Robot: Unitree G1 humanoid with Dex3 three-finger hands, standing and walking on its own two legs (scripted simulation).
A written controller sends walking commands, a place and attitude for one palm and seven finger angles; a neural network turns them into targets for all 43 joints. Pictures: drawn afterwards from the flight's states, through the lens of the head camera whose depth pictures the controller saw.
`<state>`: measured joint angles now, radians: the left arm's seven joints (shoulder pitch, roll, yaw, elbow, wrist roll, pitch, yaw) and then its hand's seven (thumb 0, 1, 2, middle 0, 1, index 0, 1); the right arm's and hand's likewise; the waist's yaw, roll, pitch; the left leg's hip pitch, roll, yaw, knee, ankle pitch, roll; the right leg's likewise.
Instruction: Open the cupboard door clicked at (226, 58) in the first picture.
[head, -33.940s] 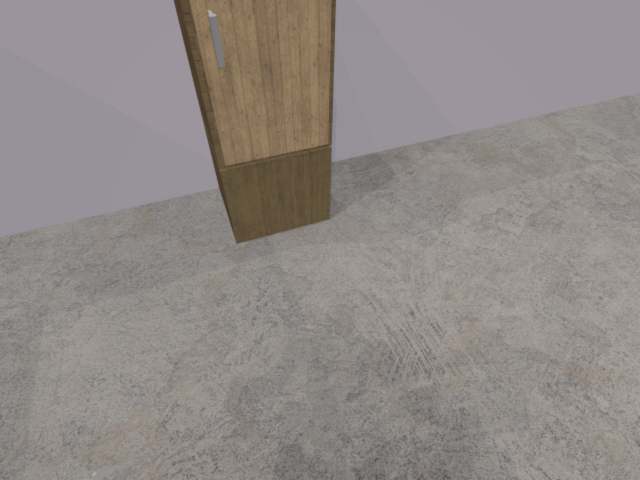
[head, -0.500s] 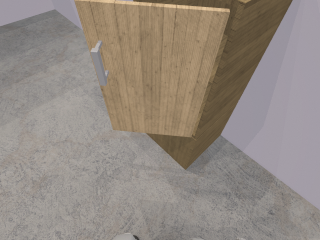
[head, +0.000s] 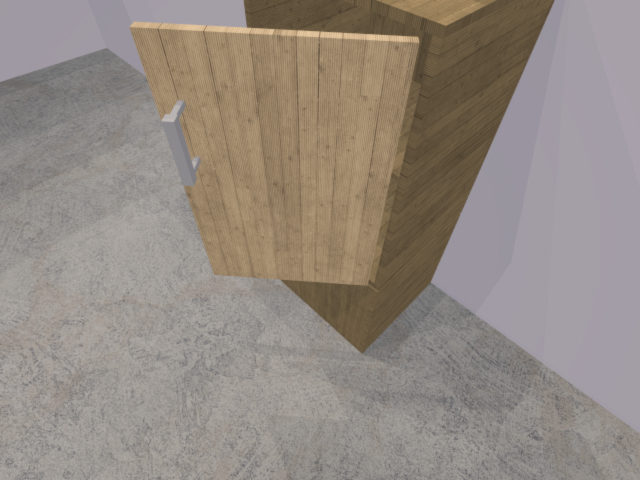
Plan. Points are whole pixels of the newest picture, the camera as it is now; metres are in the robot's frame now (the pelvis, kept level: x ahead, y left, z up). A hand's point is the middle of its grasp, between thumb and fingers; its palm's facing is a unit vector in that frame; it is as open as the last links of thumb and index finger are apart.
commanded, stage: look again from close up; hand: left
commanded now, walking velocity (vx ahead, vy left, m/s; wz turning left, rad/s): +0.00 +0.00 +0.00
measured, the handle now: (184, 144) +0.58 +0.26 +0.08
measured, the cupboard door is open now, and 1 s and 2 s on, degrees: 41 41 41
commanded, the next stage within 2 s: shuffle to correct the standing spot in 0.60 s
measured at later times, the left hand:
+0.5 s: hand out of the picture +0.02 +0.19 -0.17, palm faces -0.02 -0.97 -0.24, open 7.4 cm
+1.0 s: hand out of the picture +0.03 +0.20 -0.18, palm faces +0.02 -0.97 -0.23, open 7.4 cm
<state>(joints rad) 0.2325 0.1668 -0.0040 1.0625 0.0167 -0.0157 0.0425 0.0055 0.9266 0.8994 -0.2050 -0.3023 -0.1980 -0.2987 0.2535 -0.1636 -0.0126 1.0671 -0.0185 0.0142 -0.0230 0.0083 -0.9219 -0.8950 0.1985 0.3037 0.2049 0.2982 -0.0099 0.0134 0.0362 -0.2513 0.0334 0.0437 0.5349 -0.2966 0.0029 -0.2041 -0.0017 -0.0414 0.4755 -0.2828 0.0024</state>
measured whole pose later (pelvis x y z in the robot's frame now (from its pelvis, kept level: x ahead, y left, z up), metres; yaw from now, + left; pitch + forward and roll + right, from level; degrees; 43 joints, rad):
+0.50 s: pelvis +0.00 +0.00 +0.00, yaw -1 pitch -1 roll +1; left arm 0.25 0.19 -0.01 1.07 0.02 -0.01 0.03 0.01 0.91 0.90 -0.20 -0.30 -0.20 -0.30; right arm 0.24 -0.19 0.01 1.08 -0.02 -0.02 -0.02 0.00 -0.91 -0.89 0.20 0.30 0.20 0.30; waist 0.00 0.01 0.04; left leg -0.18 0.01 0.07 0.46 -0.27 0.01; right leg -0.18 -0.03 -0.01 0.49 -0.29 0.01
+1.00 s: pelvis +0.01 +0.01 +0.00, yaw +0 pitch +0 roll +0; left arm 0.26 0.20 0.02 1.05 0.02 0.00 0.03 0.01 0.91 0.90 -0.20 -0.30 -0.20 -0.30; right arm 0.24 -0.20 -0.01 1.07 -0.02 0.01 -0.01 0.00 -0.91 -0.90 0.20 0.30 0.20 0.30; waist 0.01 -0.02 0.03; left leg -0.21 -0.01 0.07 0.52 -0.31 0.02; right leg -0.20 -0.04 -0.02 0.54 -0.33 0.02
